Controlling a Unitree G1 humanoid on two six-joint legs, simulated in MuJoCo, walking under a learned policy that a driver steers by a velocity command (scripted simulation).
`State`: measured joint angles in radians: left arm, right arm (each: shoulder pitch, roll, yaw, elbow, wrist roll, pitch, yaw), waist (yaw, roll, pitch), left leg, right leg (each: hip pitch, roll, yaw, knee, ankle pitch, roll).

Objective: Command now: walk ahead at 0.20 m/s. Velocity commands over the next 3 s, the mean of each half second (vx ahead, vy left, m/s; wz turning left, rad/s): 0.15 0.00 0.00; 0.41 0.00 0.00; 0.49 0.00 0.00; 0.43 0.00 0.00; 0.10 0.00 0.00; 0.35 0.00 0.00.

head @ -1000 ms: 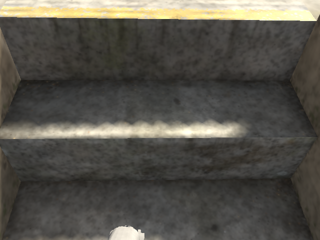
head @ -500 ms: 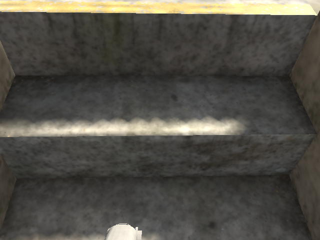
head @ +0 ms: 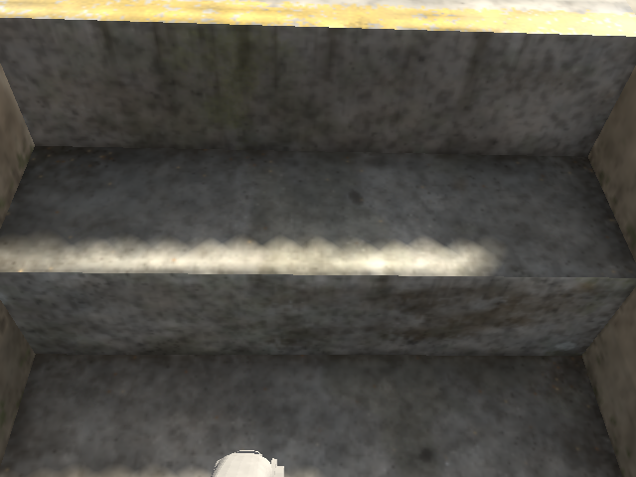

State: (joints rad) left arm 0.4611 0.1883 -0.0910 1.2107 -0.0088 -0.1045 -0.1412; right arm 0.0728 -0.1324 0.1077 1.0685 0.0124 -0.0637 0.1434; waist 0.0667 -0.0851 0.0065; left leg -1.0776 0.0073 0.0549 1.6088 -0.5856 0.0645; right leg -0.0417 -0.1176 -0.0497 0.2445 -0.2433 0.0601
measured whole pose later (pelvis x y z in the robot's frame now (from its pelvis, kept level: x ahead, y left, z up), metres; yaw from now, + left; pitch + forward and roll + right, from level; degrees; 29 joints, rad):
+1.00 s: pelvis +0.01 +0.02 +0.00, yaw -3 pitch +7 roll +2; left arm 0.36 0.28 -0.05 1.16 0.03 -0.07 -0.08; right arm 0.18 -0.12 0.07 1.01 -0.02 -0.02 0.06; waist -0.01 -0.13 -0.05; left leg -1.13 -0.01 0.10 1.65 -0.80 0.14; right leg -0.13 -0.17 -0.04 0.23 -0.23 0.00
